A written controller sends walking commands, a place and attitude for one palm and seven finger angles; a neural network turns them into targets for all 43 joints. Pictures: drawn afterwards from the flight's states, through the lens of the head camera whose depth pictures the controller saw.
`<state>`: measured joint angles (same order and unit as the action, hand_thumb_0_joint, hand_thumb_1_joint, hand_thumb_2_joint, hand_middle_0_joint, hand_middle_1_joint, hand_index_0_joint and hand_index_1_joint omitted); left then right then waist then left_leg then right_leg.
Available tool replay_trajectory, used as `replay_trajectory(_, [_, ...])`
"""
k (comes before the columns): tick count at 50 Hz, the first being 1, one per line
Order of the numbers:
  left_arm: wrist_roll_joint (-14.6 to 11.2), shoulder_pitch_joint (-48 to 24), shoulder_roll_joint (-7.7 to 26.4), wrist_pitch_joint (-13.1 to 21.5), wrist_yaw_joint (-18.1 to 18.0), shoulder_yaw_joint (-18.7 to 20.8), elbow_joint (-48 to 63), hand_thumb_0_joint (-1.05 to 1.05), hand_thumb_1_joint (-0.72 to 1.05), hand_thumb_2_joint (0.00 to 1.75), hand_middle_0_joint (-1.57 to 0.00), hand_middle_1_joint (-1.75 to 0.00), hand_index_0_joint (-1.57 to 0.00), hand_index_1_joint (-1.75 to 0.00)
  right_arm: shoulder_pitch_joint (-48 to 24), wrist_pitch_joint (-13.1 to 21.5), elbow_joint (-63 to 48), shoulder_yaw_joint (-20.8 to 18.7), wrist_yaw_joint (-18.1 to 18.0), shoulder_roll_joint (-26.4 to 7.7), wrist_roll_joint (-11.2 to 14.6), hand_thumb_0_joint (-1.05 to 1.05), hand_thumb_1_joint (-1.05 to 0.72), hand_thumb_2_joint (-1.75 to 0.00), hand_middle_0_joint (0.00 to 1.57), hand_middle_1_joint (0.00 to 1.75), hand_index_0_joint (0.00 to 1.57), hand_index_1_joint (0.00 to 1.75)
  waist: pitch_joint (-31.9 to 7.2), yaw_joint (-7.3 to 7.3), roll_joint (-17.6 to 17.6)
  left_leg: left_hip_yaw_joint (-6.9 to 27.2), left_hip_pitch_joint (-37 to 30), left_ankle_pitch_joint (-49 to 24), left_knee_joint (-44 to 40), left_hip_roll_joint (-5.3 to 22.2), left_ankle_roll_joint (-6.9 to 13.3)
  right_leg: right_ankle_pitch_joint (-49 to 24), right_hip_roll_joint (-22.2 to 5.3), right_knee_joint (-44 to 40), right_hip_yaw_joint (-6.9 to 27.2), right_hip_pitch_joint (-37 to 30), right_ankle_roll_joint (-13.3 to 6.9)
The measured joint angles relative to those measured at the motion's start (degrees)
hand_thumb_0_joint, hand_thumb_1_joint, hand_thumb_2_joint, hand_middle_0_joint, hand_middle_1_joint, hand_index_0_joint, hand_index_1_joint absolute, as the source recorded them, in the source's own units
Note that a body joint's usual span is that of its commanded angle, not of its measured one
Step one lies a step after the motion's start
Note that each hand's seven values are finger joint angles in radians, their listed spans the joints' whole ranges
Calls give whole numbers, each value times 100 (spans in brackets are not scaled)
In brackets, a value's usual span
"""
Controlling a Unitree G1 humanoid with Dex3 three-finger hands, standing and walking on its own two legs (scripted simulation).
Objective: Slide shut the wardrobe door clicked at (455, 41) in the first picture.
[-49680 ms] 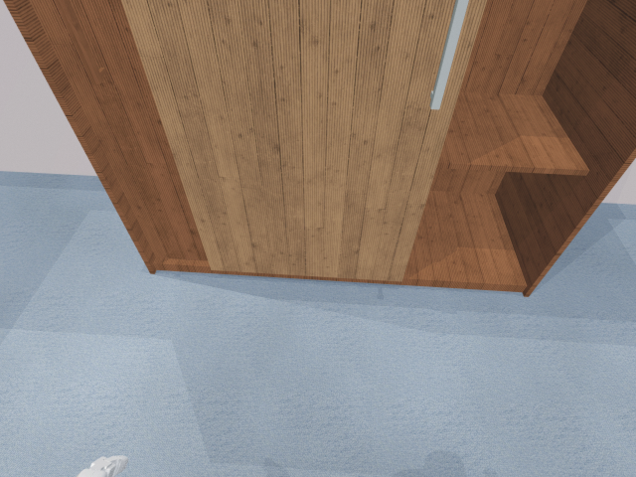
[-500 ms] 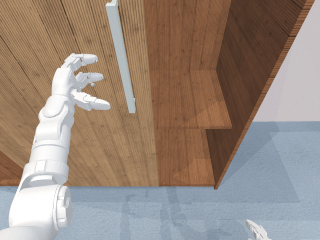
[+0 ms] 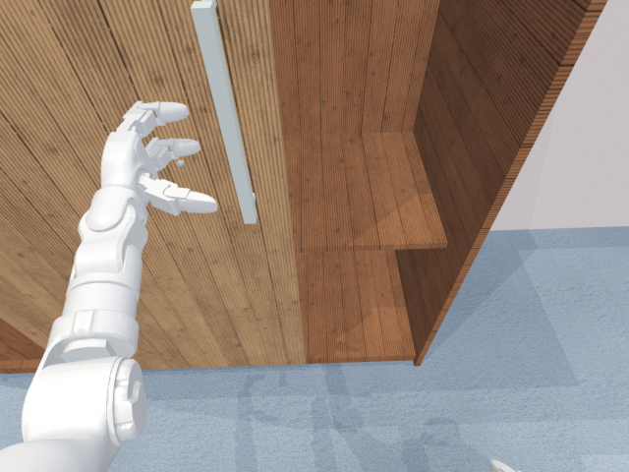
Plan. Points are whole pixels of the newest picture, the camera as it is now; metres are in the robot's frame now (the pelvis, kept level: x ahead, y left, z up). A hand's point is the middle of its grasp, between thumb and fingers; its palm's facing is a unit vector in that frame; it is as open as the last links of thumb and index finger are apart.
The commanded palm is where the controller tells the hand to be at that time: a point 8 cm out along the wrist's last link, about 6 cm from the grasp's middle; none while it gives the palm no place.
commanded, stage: move the hooked fingers beside the handle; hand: left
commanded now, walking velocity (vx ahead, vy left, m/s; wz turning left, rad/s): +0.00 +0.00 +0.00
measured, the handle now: (233, 130) +0.50 +0.12 +0.18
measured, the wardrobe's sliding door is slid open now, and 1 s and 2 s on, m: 0.35 0.35 0.35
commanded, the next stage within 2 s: feel for the door with the fingertips in 0.48 s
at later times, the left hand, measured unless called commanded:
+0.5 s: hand (188, 163) +0.43 +0.16 +0.18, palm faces +0.05 -1.00 -0.01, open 14.0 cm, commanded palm +0.40 +0.21 +0.18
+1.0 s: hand (215, 166) +0.42 +0.13 +0.18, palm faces +0.06 -1.00 +0.00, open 14.0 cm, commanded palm +0.40 +0.18 +0.18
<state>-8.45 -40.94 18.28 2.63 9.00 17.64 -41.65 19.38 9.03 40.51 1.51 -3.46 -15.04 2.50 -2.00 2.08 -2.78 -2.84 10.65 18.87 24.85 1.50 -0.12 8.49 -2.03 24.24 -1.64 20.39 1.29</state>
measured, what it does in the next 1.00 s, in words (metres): stands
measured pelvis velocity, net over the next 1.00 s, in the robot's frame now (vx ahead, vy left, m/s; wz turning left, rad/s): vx -0.01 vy -0.01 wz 0.01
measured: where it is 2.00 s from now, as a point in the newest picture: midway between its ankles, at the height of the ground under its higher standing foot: outside the picture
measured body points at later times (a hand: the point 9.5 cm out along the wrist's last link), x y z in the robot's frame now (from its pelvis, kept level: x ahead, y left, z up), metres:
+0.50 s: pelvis +0.00 +0.00 +0.00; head +0.02 -0.02 +0.45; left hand +0.42 +0.22 +0.18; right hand +0.11 -0.24 -0.11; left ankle -0.07 +0.11 -0.74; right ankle +0.04 -0.14 -0.74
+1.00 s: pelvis -0.01 -0.01 +0.00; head +0.00 -0.03 +0.45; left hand +0.41 +0.18 +0.18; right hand +0.12 -0.24 -0.11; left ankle -0.07 +0.11 -0.74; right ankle +0.04 -0.14 -0.74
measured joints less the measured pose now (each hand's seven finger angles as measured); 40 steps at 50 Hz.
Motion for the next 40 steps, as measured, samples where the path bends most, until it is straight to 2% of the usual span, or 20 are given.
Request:
replay_trajectory(7, [26,-107,-52,-146,-72,-109,-66,-1,-50,30,-30,-120,-30,-120,-193,-3,-26,58,-23,27,0,1,-91,-90,20,30,20,30,-9,-42,25,51,10,6,40,-21,7,19,-31,28,-45,-18,6])
replay_trajectory(17, [49,-313,-174,-83,-130,-220,-241,-1,-50,30,-30,-120,-30,-120,-286,10,-63,77,-10,40,-16,1,-91,-90,20,30,20,30,-43,-71,21,71,28,11,53,-40,8,47,-53,70,-60,5,10])
replay_trajectory(24, [32,60,-271,-86,-166,-201,239,-1,-50,30,-30,-120,-30,-120,-204,-56,-100,36,40,52,-12,1,-91,-90,20,30,20,30,-64,-92,-30,29,-82,-5,-28,-20,-1,32,-24,21,-24,-73,5])
replay_trajectory(32, [29,179,-262,-245,-236,-229,406,-1,-50,30,-30,-120,-30,-120,-251,-66,-71,59,-10,58,-4,1,-91,-90,20,30,20,30,2,-104,-18,58,-136,-37,-34,-12,-16,6,-21,5,-53,-142,-18])
replay_trajectory(40, [-17,-1,-439,-236,-336,-523,340,-1,-50,30,-30,-120,-30,-120,-305,38,-6,53,-16,44,11,1,-91,-90,20,30,20,30,-5,-144,-15,109,-122,-69,-12,-29,-26,-12,-46,13,-99,-158,-29])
